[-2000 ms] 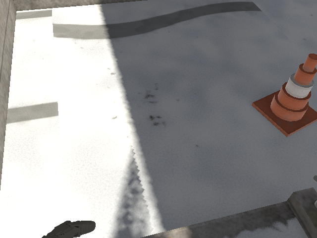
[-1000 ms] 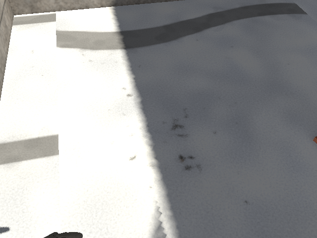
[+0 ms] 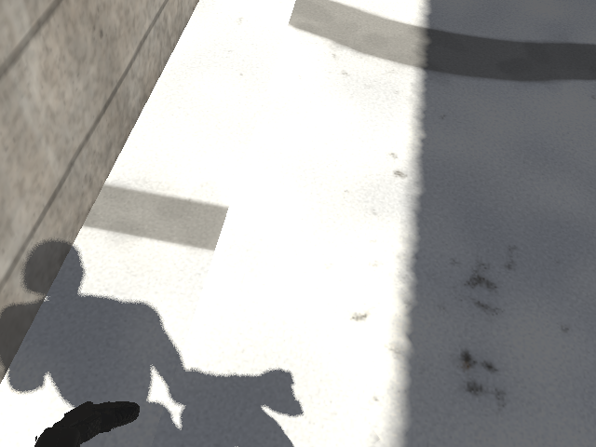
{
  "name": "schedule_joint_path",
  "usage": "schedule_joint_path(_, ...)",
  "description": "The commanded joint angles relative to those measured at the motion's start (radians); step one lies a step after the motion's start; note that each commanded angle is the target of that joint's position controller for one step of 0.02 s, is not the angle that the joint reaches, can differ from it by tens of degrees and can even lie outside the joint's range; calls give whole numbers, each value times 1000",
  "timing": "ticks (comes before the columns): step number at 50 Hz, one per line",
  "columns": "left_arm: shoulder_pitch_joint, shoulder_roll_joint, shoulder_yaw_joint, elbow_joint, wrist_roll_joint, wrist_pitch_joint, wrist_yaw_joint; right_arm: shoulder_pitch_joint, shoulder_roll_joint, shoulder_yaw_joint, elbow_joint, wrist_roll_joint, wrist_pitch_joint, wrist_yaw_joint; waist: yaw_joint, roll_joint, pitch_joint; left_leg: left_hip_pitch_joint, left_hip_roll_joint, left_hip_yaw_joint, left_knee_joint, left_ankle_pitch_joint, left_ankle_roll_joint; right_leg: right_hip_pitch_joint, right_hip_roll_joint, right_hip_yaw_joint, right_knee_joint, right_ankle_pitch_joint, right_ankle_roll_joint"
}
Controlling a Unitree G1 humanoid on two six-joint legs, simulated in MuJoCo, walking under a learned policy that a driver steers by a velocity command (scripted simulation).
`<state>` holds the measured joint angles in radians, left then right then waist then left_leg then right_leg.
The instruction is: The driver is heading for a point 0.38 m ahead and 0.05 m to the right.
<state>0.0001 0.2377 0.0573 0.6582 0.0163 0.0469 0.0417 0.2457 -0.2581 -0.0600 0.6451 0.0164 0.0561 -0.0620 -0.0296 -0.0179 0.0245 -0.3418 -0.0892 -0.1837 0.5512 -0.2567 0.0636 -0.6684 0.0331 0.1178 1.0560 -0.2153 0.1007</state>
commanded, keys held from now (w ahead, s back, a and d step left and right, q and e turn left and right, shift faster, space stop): q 0.06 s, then no key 0.94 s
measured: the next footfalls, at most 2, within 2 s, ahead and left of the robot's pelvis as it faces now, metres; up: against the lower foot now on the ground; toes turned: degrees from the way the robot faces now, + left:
right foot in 0.20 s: +0.08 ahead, -0.15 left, +0.00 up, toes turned +10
left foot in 0.48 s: +0.05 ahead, +0.10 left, +0.00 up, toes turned +3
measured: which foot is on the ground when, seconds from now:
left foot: down 0.00-0.20, up 0.22-0.46, down 0.48-1.00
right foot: up 0.00-0.18, down 0.20-1.00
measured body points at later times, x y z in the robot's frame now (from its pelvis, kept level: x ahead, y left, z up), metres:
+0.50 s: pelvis +0.04 -0.05 -0.01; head +0.07 -0.05 +0.44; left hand +0.14 +0.21 -0.12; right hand +0.21 -0.28 -0.12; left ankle +0.01 +0.10 -0.74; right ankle +0.04 -0.16 -0.74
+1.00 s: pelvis +0.06 -0.02 -0.01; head +0.06 -0.02 +0.44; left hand +0.15 +0.24 -0.13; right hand +0.20 -0.25 -0.13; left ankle +0.01 +0.10 -0.74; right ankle +0.04 -0.16 -0.74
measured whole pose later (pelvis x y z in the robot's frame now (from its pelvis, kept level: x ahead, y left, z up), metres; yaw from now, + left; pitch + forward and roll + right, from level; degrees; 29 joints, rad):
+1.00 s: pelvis +0.06 -0.02 -0.01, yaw +7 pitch -1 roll +0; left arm 0.22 0.21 0.05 0.74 0.00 0.02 0.01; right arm 0.25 -0.19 -0.05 0.73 -0.01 -0.01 -0.01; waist 0.01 0.00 0.02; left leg -0.22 -0.01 -0.08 0.61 -0.38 -0.01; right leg -0.22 0.01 0.05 0.60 -0.37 0.02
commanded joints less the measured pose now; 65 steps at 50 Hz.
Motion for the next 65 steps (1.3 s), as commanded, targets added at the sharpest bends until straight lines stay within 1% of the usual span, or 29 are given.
schedule_joint_path(1,-78,52,12,-90,-7,-19,-5,-11,-176,-50,-85,-4,-6,-12,3,165,-134,171,226,-301,-88,325,141,-11,11,6,-105,-17,-4)
schedule_joint_path(3,-86,60,15,-90,-11,-31,-11,-3,-177,-52,-93,-9,-5,-8,-6,190,-128,157,220,-332,-81,313,153,41,21,6,-163,-71,-15)
schedule_joint_path(7,-32,61,13,-67,-21,-50,-34,-16,-152,-41,-103,-10,-4,6,-2,208,-145,137,207,-345,-61,430,158,225,19,-36,-337,-131,-43)
schedule_joint_path(9,42,55,17,-40,-16,-57,-46,-29,-122,-29,-101,-1,-9,10,42,179,-130,61,164,-323,-49,366,114,435,3,-71,-599,65,-80)
schedule_joint_path(10,93,91,27,-30,-2,-58,-45,8,-87,-20,-96,-15,-16,13,39,129,-151,-8,121,-286,7,231,63,578,-81,-9,-632,200,-116)
schedule_joint_path(11,136,167,42,-33,24,-58,-47,91,-35,-6,-92,-41,-27,21,-3,-132,-207,-152,-20,-153,212,-189,-19,742,-280,199,-608,533,-227)
schedule_joint_path(12,158,132,34,-8,39,-63,-54,56,-80,-21,-109,-19,-41,20,8,-252,-193,-251,-41,-112,273,-419,-74,692,-400,390,-668,545,-390)
schedule_joint_path(13,139,109,27,-16,24,-72,-56,4,-161,-46,-105,-18,-44,15,29,-176,-139,-265,1,-85,401,-402,-119,632,-401,395,-689,446,-420)
schedule_joint_path(14,114,102,25,-16,12,-72,-51,-29,-174,-57,-98,-16,-37,12,25,-137,-120,-266,15,-62,467,-349,-142,595,-357,340,-689,365,-391)
schedule_joint_path(15,82,92,18,-21,2,-68,-48,-13,-158,-57,-79,-21,-24,12,6,-113,-105,-244,38,-38,483,-294,-162,556,-311,275,-689,315,-356)
schedule_joint_path(16,50,87,14,-20,-5,-64,-46,11,-127,-51,-67,-26,-15,17,-15,-113,-95,-194,67,-6,461,-229,-173,505,-278,223,-694,305,-327)
schedule_joint_path(17,34,86,11,-16,-5,-56,-44,25,-77,-34,-52,-22,-13,25,-26,-115,-86,-122,78,42,384,-184,-177,447,-223,145,-701,309,-299)
schedule_joint_path(18,35,79,9,-11,-4,-50,-44,16,-30,-17,-43,-20,-17,32,-16,-126,-82,-46,80,84,290,-155,-174,411,-175,81,-700,306,-277)
schedule_joint_path(19,66,78,8,0,-3,-46,-43,-16,1,-4,-47,-20,-23,37,9,-144,-84,-3,79,107,200,-150,-167,417,-157,58,-697,304,-275)
schedule_joint_path(20,106,87,8,14,-2,-44,-45,-35,0,-4,-47,-17,-24,38,24,-157,-91,30,70,126,131,-153,-162,440,-159,60,-691,312,-283)
schedule_joint_path(22,130,86,2,22,-6,-50,-50,-22,-23,-12,-34,-18,-27,38,9,-139,-92,120,65,147,-64,-35,-143,454,-165,68,-666,291,-276)
schedule_joint_path(24,173,82,-2,34,-10,-68,-61,0,-67,-21,-31,-35,-23,38,6,-105,-107,236,108,91,-111,140,-118,426,-162,82,-654,250,-216)
schedule_joint_path(25,178,77,-3,35,-3,-78,-67,12,-102,-27,-45,-41,-25,38,10,-70,-109,286,162,40,-87,287,-100,381,-143,69,-633,171,-174)
schedule_joint_path(26,219,78,-2,32,-1,-84,-74,7,-143,-44,-18,-35,-26,40,56,63,-104,247,142,55,-17,228,-68,385,-93,12,-650,104,-146)
schedule_joint_path(27,183,99,0,36,-1,-83,-73,0,-94,-38,-31,-31,-30,47,11,40,-90,212,130,60,-33,173,-57,404,-76,-13,-617,55,-123)
schedule_joint_path(28,167,93,0,31,-5,-79,-72,2,-69,-30,-22,-34,-34,49,12,49,-72,194,130,55,-45,166,-61,402,-65,-29,-600,45,-117)
schedule_joint_path(32,189,71,2,28,-10,-62,-62,6,-49,-23,-15,-30,-53,48,28,71,-52,144,120,58,-45,207,-67,436,-53,-51,-548,122,-116)
schedule_joint_path(37,209,63,6,27,-11,-51,-47,5,-46,-21,-13,-28,-67,39,38,52,-44,101,119,56,-36,208,-65,475,-48,-51,-519,163,-105)
schedule_joint_path(43,209,61,12,18,-14,-40,-41,8,-41,-19,1,-23,-74,43,40,29,-47,106,116,62,-27,234,-58,485,-48,-45,-515,182,-98)
schedule_joint_path(58,242,52,19,29,-13,-30,-18,14,-21,-13,64,-19,-87,45,39,26,-26,104,107,83,-35,192,-61,483,-46,-38,-527,154,-88)
schedule_joint_path(60,266,54,23,40,-18,-25,-13,38,-35,-20,83,-12,-82,40,38,40,-37,95,83,97,-31,-46,-40,465,-6,-74,-495,-70,-100)
schedule_joint_path(62,267,48,19,33,-31,-33,-11,67,-51,-23,90,2,-84,36,25,77,37,33,102,34,-70,-410,19,351,19,-83,-450,-366,-130)
schedule_joint_path(63,261,39,13,23,-42,-49,-12,88,-58,-21,92,6,-94,34,16,113,85,20,145,-46,-113,-532,57,275,21,-81,-405,-416,-142)
schedule_joint_path(65,243,15,3,1,-62,-98,-21,125,-99,-26,102,9,-118,34,15,217,136,46,292,-294,-226,-609,157,154,27,-123,-251,-331,-152)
